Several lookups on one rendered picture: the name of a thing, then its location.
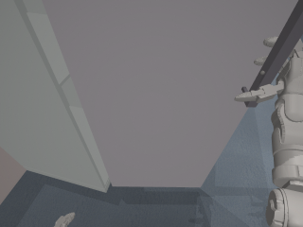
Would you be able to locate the robot right upper arm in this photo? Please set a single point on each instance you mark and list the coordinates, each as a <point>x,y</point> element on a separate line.
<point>284,208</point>

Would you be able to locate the handle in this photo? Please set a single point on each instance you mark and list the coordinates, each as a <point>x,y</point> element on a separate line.
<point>284,45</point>

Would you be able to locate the robot right hand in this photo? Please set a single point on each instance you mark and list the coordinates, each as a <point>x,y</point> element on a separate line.
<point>291,74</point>

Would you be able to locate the right robot forearm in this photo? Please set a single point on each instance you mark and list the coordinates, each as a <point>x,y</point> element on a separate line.
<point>287,142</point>

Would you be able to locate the robot left hand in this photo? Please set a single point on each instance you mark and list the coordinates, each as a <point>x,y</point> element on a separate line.
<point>63,221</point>

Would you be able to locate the fridge door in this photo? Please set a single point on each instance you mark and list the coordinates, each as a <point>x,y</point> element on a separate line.
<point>157,79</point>

